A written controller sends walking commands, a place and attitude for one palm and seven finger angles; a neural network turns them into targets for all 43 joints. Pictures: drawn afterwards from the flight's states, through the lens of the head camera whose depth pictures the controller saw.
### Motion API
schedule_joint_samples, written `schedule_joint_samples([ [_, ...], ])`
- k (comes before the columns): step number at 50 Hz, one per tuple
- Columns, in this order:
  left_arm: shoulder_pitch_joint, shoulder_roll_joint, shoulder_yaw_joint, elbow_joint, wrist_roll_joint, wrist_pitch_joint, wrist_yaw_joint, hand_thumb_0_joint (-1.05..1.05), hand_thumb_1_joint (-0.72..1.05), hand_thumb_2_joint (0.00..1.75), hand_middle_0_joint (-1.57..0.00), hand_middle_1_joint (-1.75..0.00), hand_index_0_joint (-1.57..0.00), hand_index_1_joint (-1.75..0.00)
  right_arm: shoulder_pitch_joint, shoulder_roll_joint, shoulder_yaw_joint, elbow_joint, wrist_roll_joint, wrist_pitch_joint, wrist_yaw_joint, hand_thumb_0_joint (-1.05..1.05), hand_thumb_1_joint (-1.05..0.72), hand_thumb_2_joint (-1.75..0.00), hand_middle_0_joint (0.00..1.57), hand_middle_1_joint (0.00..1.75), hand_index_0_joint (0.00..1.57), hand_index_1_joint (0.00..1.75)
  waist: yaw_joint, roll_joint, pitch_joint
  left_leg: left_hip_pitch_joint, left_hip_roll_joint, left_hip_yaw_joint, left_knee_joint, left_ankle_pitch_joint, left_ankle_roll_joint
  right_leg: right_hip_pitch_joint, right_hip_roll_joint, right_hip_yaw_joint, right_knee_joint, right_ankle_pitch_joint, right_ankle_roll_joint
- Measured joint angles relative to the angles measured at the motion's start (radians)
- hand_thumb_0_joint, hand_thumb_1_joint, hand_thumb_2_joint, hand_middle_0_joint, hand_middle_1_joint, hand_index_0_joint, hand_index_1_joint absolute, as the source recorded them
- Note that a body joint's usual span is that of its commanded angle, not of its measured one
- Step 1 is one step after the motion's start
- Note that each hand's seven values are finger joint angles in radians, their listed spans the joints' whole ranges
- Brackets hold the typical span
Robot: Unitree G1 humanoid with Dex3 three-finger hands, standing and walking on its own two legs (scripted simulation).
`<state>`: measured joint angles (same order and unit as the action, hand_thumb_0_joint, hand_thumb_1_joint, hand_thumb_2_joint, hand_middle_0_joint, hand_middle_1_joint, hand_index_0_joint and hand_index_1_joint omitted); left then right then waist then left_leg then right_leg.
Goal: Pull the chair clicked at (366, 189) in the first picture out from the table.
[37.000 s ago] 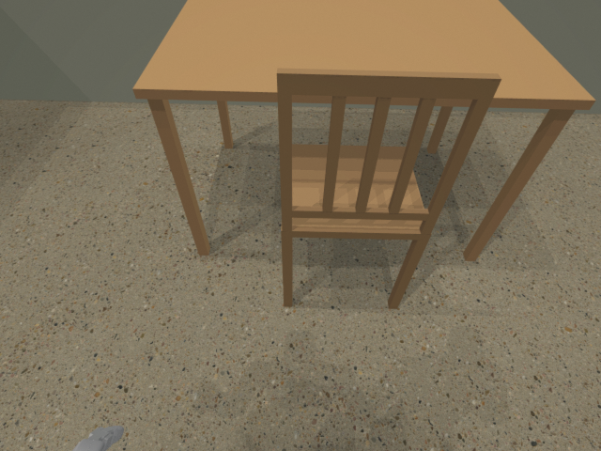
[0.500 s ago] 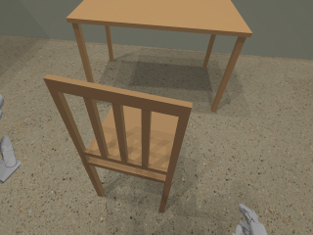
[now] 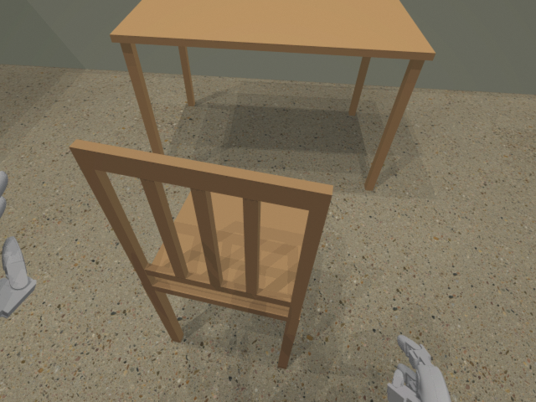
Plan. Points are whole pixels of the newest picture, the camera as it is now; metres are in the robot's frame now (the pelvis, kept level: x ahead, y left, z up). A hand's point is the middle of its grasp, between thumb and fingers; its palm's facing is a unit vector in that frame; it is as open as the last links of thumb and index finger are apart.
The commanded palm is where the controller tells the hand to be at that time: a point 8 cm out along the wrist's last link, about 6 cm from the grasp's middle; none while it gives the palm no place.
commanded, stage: let the arm hang, fingers relaxed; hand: left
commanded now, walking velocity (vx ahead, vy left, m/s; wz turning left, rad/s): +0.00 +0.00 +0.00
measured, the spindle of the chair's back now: (209, 242) +0.42 +0.15 -0.08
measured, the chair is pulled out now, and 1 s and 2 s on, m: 0.65 0.65 0.65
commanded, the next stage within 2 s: look to check the result in 1.14 s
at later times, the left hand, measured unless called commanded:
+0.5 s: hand out of the picture -0.04 +0.19 -0.18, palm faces +0.03 -0.97 -0.24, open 7.1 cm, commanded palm none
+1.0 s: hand out of the picture -0.02 +0.15 -0.18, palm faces +0.04 -0.98 -0.20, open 7.3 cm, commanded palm none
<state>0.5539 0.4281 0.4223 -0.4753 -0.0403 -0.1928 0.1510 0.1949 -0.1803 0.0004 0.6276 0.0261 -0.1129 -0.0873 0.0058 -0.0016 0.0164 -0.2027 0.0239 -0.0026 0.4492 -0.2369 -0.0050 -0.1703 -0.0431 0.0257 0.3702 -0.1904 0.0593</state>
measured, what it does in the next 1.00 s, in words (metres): stands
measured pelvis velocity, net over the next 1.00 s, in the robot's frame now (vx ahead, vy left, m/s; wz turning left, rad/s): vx -0.02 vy -0.02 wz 0.02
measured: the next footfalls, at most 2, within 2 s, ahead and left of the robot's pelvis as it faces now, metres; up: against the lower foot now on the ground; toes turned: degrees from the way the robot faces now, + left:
none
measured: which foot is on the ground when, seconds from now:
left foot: down 0.00-1.00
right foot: down 0.00-1.00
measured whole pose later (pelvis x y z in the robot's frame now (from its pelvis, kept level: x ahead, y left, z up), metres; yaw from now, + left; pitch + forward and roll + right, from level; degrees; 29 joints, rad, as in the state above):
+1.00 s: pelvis -0.02 -0.02 -0.01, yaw +1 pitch -1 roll +0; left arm 0.31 0.15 -0.02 1.03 0.01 0.01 0.04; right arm 0.36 -0.12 0.00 1.04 -0.01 -0.01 -0.02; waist 0.00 0.01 0.02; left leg -0.25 0.03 -0.03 0.49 -0.23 -0.03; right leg -0.25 -0.04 0.00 0.50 -0.23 0.03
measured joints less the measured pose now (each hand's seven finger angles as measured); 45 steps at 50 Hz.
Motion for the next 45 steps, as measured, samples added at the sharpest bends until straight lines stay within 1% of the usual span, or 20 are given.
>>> schedule_joint_samples([
  [2,-0.002,-0.012,-0.009,0.025,0.0,0.01,-0.001,0.01,0.89,0.89,-0.21,-0.3,-0.21,-0.3,0.004,-0.004,-0.001,0.003,0.002,0.005,0.0,0.01,-0.9,-0.9,0.2,0.3,0.2,0.3,-0.001,0.005,-0.004,0.002,0.0,0.001,-0.004,0.002,0.0,0.001,0.0,0.0,-0.002,0.001,0.0],
  [3,-0.028,-0.014,-0.036,0.083,0.021,0.002,-0.016,0.01,0.89,0.89,-0.21,-0.3,-0.21,-0.3,0.005,-0.014,-0.009,0.022,-0.003,-0.012,0.019,0.01,-0.91,-0.9,0.2,0.3,0.2,0.3,-0.001,0.015,-0.016,-0.021,-0.002,-0.006,0.011,0.0,0.002,-0.021,-0.002,-0.009,0.019,-0.003,-0.003],
  [4,-0.074,-0.016,-0.08,0.175,0.039,0.015,-0.043,0.01,0.89,0.9,-0.2,-0.3,-0.2,-0.3,0.001,-0.03,-0.018,0.049,-0.009,-0.016,0.042,0.01,-0.91,-0.9,0.2,0.3,0.2,0.3,0.002,0.025,-0.028,-0.049,-0.009,-0.014,0.035,-0.005,0.003,-0.047,-0.009,-0.017,0.049,-0.015,-0.003],
  [6,-0.168,-0.05,-0.176,0.405,0.057,0.089,-0.089,0.01,0.89,0.9,-0.2,-0.3,-0.2,-0.3,-0.019,-0.059,-0.024,0.106,-0.018,0.015,0.07,0.01,-0.91,-0.9,0.2,0.3,0.2,0.3,0.006,0.049,-0.047,-0.091,-0.021,-0.024,0.081,-0.019,0.005,-0.087,-0.021,-0.026,0.101,-0.045,0.007],
  [9,-0.253,-0.134,-0.298,0.761,0.069,0.196,-0.122,0.0,0.9,0.9,-0.19,-0.3,-0.19,-0.3,-0.032,-0.073,-0.019,0.162,-0.036,0.068,0.087,0.01,-0.91,-0.9,0.2,0.3,0.2,0.3,-0.007,0.069,-0.051,-0.12,-0.03,-0.029,0.124,-0.035,0.009,-0.119,-0.029,-0.029,0.157,-0.068,0.01],
  [12,-0.263,-0.207,-0.391,1.016,0.072,0.248,-0.137,0.01,0.91,0.9,-0.19,-0.3,-0.19,-0.29,-0.011,-0.05,-0.001,0.192,-0.045,0.097,0.095,0.01,-0.91,-0.9,0.2,0.3,0.2,0.3,-0.021,0.034,-0.022,-0.106,-0.034,-0.025,0.13,-0.038,0.006,-0.12,-0.033,-0.023,0.191,-0.084,0.003],
  [14,-0.245,-0.247,-0.437,1.136,0.07,0.257,-0.142,0.01,0.91,0.89,-0.19,-0.3,-0.19,-0.29,0.016,-0.029,0.011,0.216,-0.045,0.106,0.098,0.01,-0.91,-0.9,0.2,0.3,0.2,0.3,-0.023,-0.003,-0.002,-0.09,-0.032,-0.024,0.123,-0.035,0.002,-0.109,-0.03,-0.022,0.195,-0.087,-0.001],
  [15,-0.233,-0.265,-0.448,1.184,0.064,0.256,-0.14,0.01,0.91,0.89,-0.2,-0.3,-0.19,-0.29,0.032,-0.02,0.015,0.23,-0.044,0.109,0.098,0.01,-0.91,-0.9,0.2,0.3,0.2,0.3,-0.022,-0.019,0.007,-0.083,-0.028,-0.026,0.12,-0.033,-0.001,-0.103,-0.027,-0.023,0.191,-0.085,-0.004],
  [16,-0.23,-0.271,-0.423,1.211,0.051,0.244,-0.12,-0.01,0.95,0.89,-0.2,-0.3,-0.2,-0.3,0.051,-0.01,0.017,0.243,-0.043,0.112,0.096,0.01,-0.91,-0.9,0.2,0.3,0.2,0.3,-0.017,-0.031,0.015,-0.082,-0.023,-0.033,0.118,-0.03,-0.004,-0.096,-0.021,-0.031,0.183,-0.08,-0.008],
  [17,-0.23,-0.259,-0.415,1.236,0.05,0.235,-0.113,-0.02,0.99,0.89,-0.2,-0.3,-0.2,-0.3,0.068,-0.002,0.018,0.257,-0.041,0.115,0.095,0.01,-0.91,-0.9,0.2,0.3,0.2,0.3,-0.009,-0.04,0.023,-0.079,-0.017,-0.038,0.114,-0.026,-0.008,-0.089,-0.016,-0.037,0.173,-0.074,-0.012],
  [18,-0.228,-0.244,-0.418,1.262,0.053,0.229,-0.114,-0.03,1.01,0.89,-0.21,-0.3,-0.21,-0.3,0.083,0.002,0.018,0.273,-0.041,0.119,0.093,0.01,-0.91,-0.9,0.2,0.3,0.2,0.3,-0.003,-0.044,0.028,-0.077,-0.012,-0.043,0.11,-0.022,-0.012,-0.083,-0.01,-0.041,0.162,-0.067,-0.016],
  [20,-0.217,-0.223,-0.423,1.311,0.057,0.225,-0.12,-0.03,1.02,0.89,-0.21,-0.3,-0.21,-0.3,0.11,0.005,0.011,0.297,-0.042,0.126,0.089,0.01,-0.91,-0.9,0.2,0.3,0.2,0.3,0.001,-0.038,0.033,-0.078,-0.003,-0.049,0.106,-0.017,-0.016,-0.075,-0.001,-0.047,0.141,-0.053,-0.023],
  [25,-0.178,-0.202,-0.43,1.416,0.058,0.225,-0.127,-0.02,0.97,0.89,-0.2,-0.3,-0.2,-0.3,0.16,-0.005,-0.011,0.335,-0.04,0.135,0.079,0.01,-0.91,-0.9,0.2,0.3,0.2,0.3,-0.003,0.003,0.032,-0.08,0.002,-0.046,0.09,-0.006,-0.014,-0.074,0.005,-0.045,0.114,-0.034,-0.029],
  [30,-0.159,-0.199,-0.427,1.478,0.055,0.223,-0.125,0.0,0.93,0.89,-0.2,-0.3,-0.2,-0.3,0.197,0.001,-0.014,0.368,-0.039,0.129,0.074,0.01,-0.91,-0.9,0.2,0.3,0.19,0.3,-0.005,0.025,0.024,-0.077,-0.004,-0.039,0.07,0.005,-0.012,-0.082,-0.001,-0.038,0.114,-0.033,-0.029],
  [35,-0.165,-0.215,-0.431,1.504,0.052,0.215,-0.121,0.0,0.92,0.89,-0.2,-0.3,-0.2,-0.3,0.212,0.019,-0.009,0.396,-0.037,0.121,0.071,0.01,-0.91,-0.9,0.2,0.3,0.19,0.3,-0.004,0.031,0.012,-0.069,-0.005,-0.034,0.058,0.009,-0.014,-0.083,-0.004,-0.033,0.118,-0.036,-0.029],
  [45,-0.226,-0.282,-0.445,1.504,0.05,0.198,-0.119,0.01,0.91,0.89,-0.2,-0.3,-0.2,-0.3,0.184,0.053,-0.002,0.413,-0.035,0.106,0.067,0.0,-0.91,-0.9,0.2,0.3,0.2,0.3,-0.009,0.018,0.001,-0.054,-0.002,-0.029,0.047,0.01,-0.021,-0.08,-0.001,-0.028,0.127,-0.042,-0.03],
])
